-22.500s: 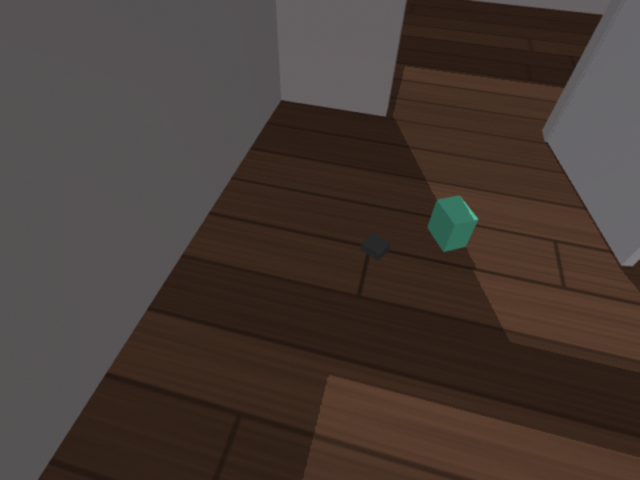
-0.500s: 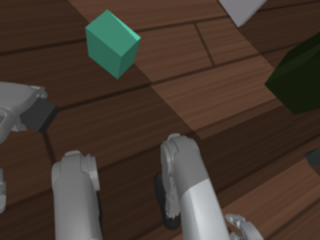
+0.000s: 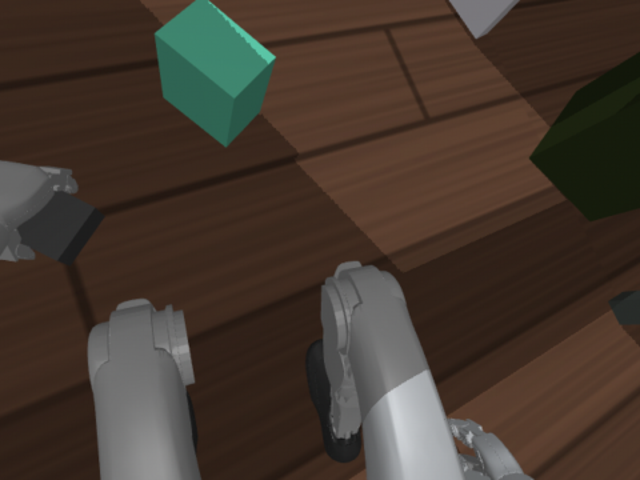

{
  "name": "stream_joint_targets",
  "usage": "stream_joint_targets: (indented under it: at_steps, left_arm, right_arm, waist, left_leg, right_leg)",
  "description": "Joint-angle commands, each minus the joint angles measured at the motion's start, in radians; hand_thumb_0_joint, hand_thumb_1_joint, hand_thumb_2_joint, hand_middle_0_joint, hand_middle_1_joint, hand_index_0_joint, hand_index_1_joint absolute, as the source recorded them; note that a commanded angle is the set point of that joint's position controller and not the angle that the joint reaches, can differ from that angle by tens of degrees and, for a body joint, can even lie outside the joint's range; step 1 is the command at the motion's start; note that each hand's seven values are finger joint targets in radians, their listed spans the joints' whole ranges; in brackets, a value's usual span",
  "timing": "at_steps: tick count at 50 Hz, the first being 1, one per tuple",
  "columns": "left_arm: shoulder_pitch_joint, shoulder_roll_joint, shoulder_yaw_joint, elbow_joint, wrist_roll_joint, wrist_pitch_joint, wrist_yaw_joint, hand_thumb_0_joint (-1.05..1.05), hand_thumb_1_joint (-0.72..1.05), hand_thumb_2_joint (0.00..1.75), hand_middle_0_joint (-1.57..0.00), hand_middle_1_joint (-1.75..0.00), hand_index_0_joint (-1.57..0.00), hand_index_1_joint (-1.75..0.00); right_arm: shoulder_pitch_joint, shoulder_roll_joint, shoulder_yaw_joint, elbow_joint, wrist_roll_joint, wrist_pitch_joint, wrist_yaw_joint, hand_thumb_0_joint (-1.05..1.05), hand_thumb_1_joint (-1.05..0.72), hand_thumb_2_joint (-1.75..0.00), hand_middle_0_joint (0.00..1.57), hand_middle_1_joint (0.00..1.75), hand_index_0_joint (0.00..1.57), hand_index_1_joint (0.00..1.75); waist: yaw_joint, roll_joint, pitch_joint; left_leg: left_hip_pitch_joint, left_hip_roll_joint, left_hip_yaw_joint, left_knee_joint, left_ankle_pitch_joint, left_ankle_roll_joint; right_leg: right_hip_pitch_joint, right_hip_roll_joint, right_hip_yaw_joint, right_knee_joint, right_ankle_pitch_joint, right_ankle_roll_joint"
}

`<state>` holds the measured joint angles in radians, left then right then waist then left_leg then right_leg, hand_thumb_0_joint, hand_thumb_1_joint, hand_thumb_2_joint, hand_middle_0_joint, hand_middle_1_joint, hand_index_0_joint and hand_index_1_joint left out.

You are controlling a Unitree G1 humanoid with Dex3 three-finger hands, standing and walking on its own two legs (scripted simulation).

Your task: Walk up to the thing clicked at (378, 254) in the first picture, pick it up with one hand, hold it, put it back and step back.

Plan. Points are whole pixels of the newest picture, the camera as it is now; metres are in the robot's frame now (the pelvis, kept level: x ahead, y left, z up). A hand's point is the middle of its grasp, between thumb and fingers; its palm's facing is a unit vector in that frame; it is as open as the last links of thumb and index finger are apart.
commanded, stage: lower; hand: left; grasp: from above
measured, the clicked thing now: (49, 220) +0.44 +0.27 -0.20
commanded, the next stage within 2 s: rest in 0.42 s
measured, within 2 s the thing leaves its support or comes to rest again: rests again in 1.48 s
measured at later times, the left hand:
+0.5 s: hand (41, 230) +0.43 +0.28 -0.21, palm faces -0.50 +0.03 -0.87, open 10.3 cm
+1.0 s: hand (55, 239) +0.43 +0.28 -0.25, palm faces -0.52 +0.02 -0.85, open 10.3 cm
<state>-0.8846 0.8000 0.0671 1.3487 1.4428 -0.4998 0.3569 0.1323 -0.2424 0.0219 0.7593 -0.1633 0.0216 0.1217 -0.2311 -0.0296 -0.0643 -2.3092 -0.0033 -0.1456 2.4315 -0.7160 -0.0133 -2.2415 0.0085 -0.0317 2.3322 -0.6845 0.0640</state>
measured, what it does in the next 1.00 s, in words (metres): stands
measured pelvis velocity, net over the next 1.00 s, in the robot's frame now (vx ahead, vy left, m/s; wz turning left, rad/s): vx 0.00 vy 0.00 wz -0.05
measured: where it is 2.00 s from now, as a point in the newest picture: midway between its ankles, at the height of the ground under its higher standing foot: (261, 445)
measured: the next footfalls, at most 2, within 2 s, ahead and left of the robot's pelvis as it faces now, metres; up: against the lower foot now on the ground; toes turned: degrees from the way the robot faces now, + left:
none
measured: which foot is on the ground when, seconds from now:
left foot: down 0.00-1.00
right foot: down 0.00-1.00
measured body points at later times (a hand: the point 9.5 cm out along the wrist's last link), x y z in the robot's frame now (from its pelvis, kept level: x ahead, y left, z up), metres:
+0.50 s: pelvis +0.00 +0.00 -0.02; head +0.24 +0.09 +0.35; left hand +0.46 +0.28 -0.16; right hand +0.05 -0.28 -0.11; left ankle +0.07 +0.13 -0.29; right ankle +0.10 -0.14 -0.29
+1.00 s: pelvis +0.00 +0.00 -0.04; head +0.25 +0.10 +0.33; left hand +0.45 +0.27 -0.20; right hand +0.07 -0.28 -0.11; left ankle +0.07 +0.13 -0.29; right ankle +0.10 -0.14 -0.29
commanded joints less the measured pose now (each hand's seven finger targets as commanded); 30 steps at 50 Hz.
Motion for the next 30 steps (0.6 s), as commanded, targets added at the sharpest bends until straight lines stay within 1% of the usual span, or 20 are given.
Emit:
stream_joint_targets:
  at_steps: [1, 2, 4, 5, 7, 8, 9, 11, 13, 14, 16, 17, 18, 20, 22, 23, 24, 25, 28, 30]
  left_arm:
    - [-0.335, 0.274, 0.063, -0.166, -0.025, -0.01, 0.056, 0.0, 0.79, 0.75, -1.06, -0.53, -1.1, -0.5]
    - [-0.334, 0.262, 0.054, -0.147, -0.026, -0.009, 0.057, 0.0, 0.79, 0.75, -1.07, -0.52, -1.1, -0.49]
    - [-0.35, 0.265, 0.056, -0.166, -0.028, -0.013, 0.067, 0.0, 0.78, 0.73, -1.06, -0.52, -1.09, -0.49]
    - [-0.345, 0.252, 0.044, -0.143, -0.024, -0.012, 0.066, 0.0, 0.75, 0.76, -1.08, -0.49, -1.09, -0.48]
    - [-0.339, 0.233, 0.029, -0.077, -0.017, -0.012, 0.069, 0.0, 0.71, 0.78, -1.06, -0.48, -1.06, -0.48]
    - [-0.345, 0.221, 0.017, -0.041, -0.018, -0.015, 0.069, 0.0, 0.7, 0.77, -1.05, -0.47, -1.05, -0.47]
    - [-0.345, 0.232, 0.017, -0.023, -0.013, -0.019, 0.072, 0.0, 0.68, 0.76, -1.03, -0.46, -1.03, -0.46]
    - [-0.356, 0.272, 0.033, -0.025, -0.003, -0.029, 0.081, 0.0, 0.66, 0.72, -1.0, -0.46, -1.02, -0.45]
    - [-0.378, 0.304, 0.048, -0.07, 0.01, -0.042, 0.092, 0.0, 0.67, 0.7, -1.0, -0.46, -1.02, -0.45]
    - [-0.378, 0.304, 0.051, -0.065, 0.014, -0.046, 0.099, 0.0, 0.68, 0.71, -1.0, -0.47, -1.02, -0.46]
    - [-0.366, 0.282, 0.049, -0.023, 0.009, -0.051, 0.115, 0.0, 0.68, 0.7, -1.0, -0.48, -1.02, -0.46]
    - [-0.376, 0.294, 0.058, -0.028, 0.012, -0.056, 0.126, 0.0, 0.67, 0.73, -1.0, -0.48, -1.01, -0.47]
    - [-0.383, 0.3, 0.048, -0.022, 0.024, -0.059, 0.135, 0.0, 0.65, 0.7, -0.98, -0.47, -1.0, -0.45]
    - [-0.372, 0.304, 0.051, -0.009, 0.032, -0.054, 0.151, 0.0, 0.65, 0.69, -0.97, -0.47, -0.99, -0.46]
    - [-0.376, 0.325, 0.057, -0.023, 0.045, -0.049, 0.169, 0.0, 0.65, 0.7, -0.98, -0.47, -1.0, -0.46]
    - [-0.356, 0.315, 0.059, 0.001, 0.042, -0.044, 0.176, 0.0, 0.66, 0.68, -0.96, -0.49, -0.99, -0.46]
    - [-0.37, 0.304, 0.051, -0.01, 0.041, -0.039, 0.183, 0.0, 0.65, 0.68, -0.96, -0.49, -0.99, -0.46]
    - [-0.368, 0.314, 0.056, -0.016, 0.045, -0.033, 0.19, 0.0, 0.64, 0.7, -0.97, -0.49, -0.99, -0.47]
    - [-0.355, 0.288, 0.031, 0.044, 0.048, -0.012, 0.196, 0.0, 0.62, 0.73, -0.94, -0.47, -0.96, -0.45]
    - [-0.363, 0.297, 0.033, 0.061, 0.051, -0.001, 0.198, 0.0, 0.58, 0.73, -0.92, -0.46, -0.93, -0.45]
  right_arm:
    - [0.196, -0.26, -0.073, -0.008, 0.001, 0.007, -0.01, 0.0, -0.9, -0.9, 0.2, 0.3, 0.2, 0.3]
    - [0.192, -0.259, -0.075, -0.011, 0.001, 0.007, -0.009, 0.0, -0.9, -0.9, 0.2, 0.3, 0.2, 0.3]
    - [0.185, -0.261, -0.071, -0.011, -0.002, 0.007, -0.01, 0.0, -0.9, -0.9, 0.2, 0.3, 0.2, 0.3]
    - [0.183, -0.261, -0.07, -0.011, -0.002, 0.007, -0.01, 0.0, -0.9, -0.9, 0.2, 0.3, 0.2, 0.3]
    - [0.179, -0.263, -0.067, -0.007, -0.001, 0.007, -0.01, 0.0, -0.9, -0.9, 0.2, 0.3, 0.2, 0.3]
    - [0.174, -0.264, -0.061, -0.004, -0.005, 0.005, -0.011, 0.0, -0.9, -0.9, 0.2, 0.3, 0.2, 0.3]
    - [0.167, -0.268, -0.056, -0.006, -0.006, 0.003, -0.011, 0.0, -0.9, -0.9, 0.2, 0.3, 0.2, 0.3]
    - [0.162, -0.273, -0.049, -0.004, -0.011, 0.0, -0.013, 0.0, -0.9, -0.9, 0.2, 0.3, 0.2, 0.3]
    - [0.164, -0.276, -0.044, -0.004, -0.018, -0.002, -0.012, 0.0, -0.9, -0.9, 0.2, 0.3, 0.2, 0.3]
    - [0.171, -0.279, -0.044, -0.009, -0.023, -0.002, -0.01, 0.0, -0.9, -0.9, 0.2, 0.3, 0.2, 0.3]
    - [0.163, -0.279, -0.042, -0.004, -0.026, -0.004, -0.009, 0.0, -0.9, -0.9, 0.2, 0.3, 0.2, 0.3]
    - [0.162, -0.279, -0.041, -0.004, -0.03, -0.005, -0.009, 0.0, -0.9, -0.9, 0.2, 0.3, 0.2, 0.3]
    - [0.158, -0.277, -0.034, -0.003, -0.032, -0.005, -0.01, 0.0, -0.9, -0.9, 0.2, 0.3, 0.2, 0.3]
    - [0.157, -0.281, -0.035, 0.001, -0.035, -0.007, -0.01, 0.0, -0.9, -0.9, 0.2, 0.3, 0.2, 0.3]
    - [0.159, -0.279, -0.029, -0.001, -0.041, -0.008, -0.011, 0.0, -0.9, -0.9, 0.2, 0.3, 0.2, 0.3]
    - [0.162, -0.283, -0.033, -0.002, -0.042, -0.011, -0.01, 0.0, -0.9, -0.89, 0.2, 0.3, 0.2, 0.3]
    - [0.155, -0.28, -0.033, 0.002, -0.042, -0.012, -0.009, 0.0, -0.9, -0.89, 0.2, 0.3, 0.2, 0.3]
    - [0.151, -0.282, -0.031, 0.004, -0.044, -0.013, -0.011, 0.0, -0.9, -0.89, 0.2, 0.3, 0.2, 0.3]
    - [0.142, -0.278, -0.02, 0.005, -0.052, -0.02, -0.006, 0.0, -0.89, -0.89, 0.2, 0.3, 0.2, 0.3]
    - [0.151, -0.285, -0.017, 0.009, -0.056, -0.023, -0.007, 0.0, -0.89, -0.89, 0.2, 0.3, 0.2, 0.3]
  waist:
    - [0.018, 0.346, -0.688]
    - [0.007, 0.341, -0.685]
    - [0.011, 0.371, -0.674]
    - [0.003, 0.349, -0.668]
    - [-0.012, 0.322, -0.615]
    - [-0.03, 0.29, -0.586]
    - [-0.029, 0.281, -0.566]
    - [-0.016, 0.3, -0.572]
    - [-0.007, 0.341, -0.625]
    - [-0.021, 0.347, -0.641]
    - [-0.027, 0.329, -0.624]
    - [-0.032, 0.342, -0.618]
    - [-0.032, 0.344, -0.608]
    - [-0.03, 0.342, -0.6]
    - [-0.025, 0.366, -0.643]
    - [-0.032, 0.355, -0.624]
    - [-0.031, 0.363, -0.621]
    - [-0.025, 0.37, -0.638]
    - [-0.043, 0.36, -0.607]
    - [-0.053, 0.348, -0.6]
  left_leg:
    - [0.583, -0.018, 0.09, -0.258, 0.267, 0.034]
    - [0.571, -0.016, 0.089, -0.252, 0.257, 0.035]
    - [0.564, -0.018, 0.094, -0.254, 0.247, 0.033]
    - [0.557, -0.018, 0.088, -0.252, 0.235, 0.034]
    - [0.529, -0.017, 0.085, -0.247, 0.208, 0.037]
    - [0.499, -0.018, 0.08, -0.237, 0.191, 0.042]
    - [0.484, -0.019, 0.078, -0.235, 0.173, 0.045]
    - [0.484, -0.021, 0.083, -0.229, 0.163, 0.045]
    - [0.534, -0.017, 0.082, -0.221, 0.191, 0.039]
    - [0.546, -0.015, 0.081, -0.209, 0.224, 0.039]
    - [0.537, -0.014, 0.072, -0.206, 0.218, 0.04]
    - [0.531, -0.014, 0.074, -0.204, 0.215, 0.041]
    - [0.508, -0.015, 0.076, -0.201, 0.197, 0.042]
    - [0.513, -0.013, 0.076, -0.196, 0.194, 0.041]
    - [0.529, -0.012, 0.079, -0.187, 0.224, 0.04]
    - [0.533, -0.011, 0.077, -0.19, 0.226, 0.039]
    - [0.522, -0.012, 0.076, -0.195, 0.217, 0.036]
    - [0.54, -0.012, 0.077, -0.191, 0.235, 0.035]
    - [0.517, -0.01, 0.079, -0.172, 0.236, 0.036]
    - [0.497, -0.013, 0.082, -0.163, 0.244, 0.039]
  right_leg:
    - [0.286, 0.031, -0.103, -0.206, 0.233, -0.097]
    - [0.281, 0.033, -0.103, -0.204, 0.23, -0.097]
    - [0.277, 0.032, -0.102, -0.201, 0.22, -0.096]
    - [0.264, 0.034, -0.105, -0.2, 0.212, -0.099]
    - [0.238, 0.034, -0.11, -0.199, 0.191, -0.098]
    - [0.233, 0.036, -0.113, -0.198, 0.181, -0.097]
    - [0.23, 0.036, -0.111, -0.201, 0.168, -0.099]
    - [0.233, 0.035, -0.107, -0.199, 0.157, -0.099]
    - [0.245, 0.036, -0.106, -0.186, 0.176, -0.099]
    - [0.257, 0.037, -0.108, -0.177, 0.209, -0.096]
    - [0.237, 0.04, -0.113, -0.168, 0.201, -0.098]
    - [0.242, 0.039, -0.11, -0.169, 0.201, -0.095]
    - [0.243, 0.042, -0.109, -0.169, 0.191, -0.097]
    - [0.229, 0.041, -0.111, -0.167, 0.185, -0.098]
    - [0.255, 0.045, -0.106, -0.152, 0.214, -0.098]
    - [0.24, 0.043, -0.113, -0.148, 0.214, -0.098]
    - [0.231, 0.046, -0.116, -0.146, 0.206, -0.099]
    - [0.232, 0.046, -0.118, -0.145, 0.222, -0.097]
    - [0.229, 0.049, -0.125, -0.129, 0.229, -0.095]
    - [0.244, 0.049, -0.126, -0.131, 0.247, -0.09]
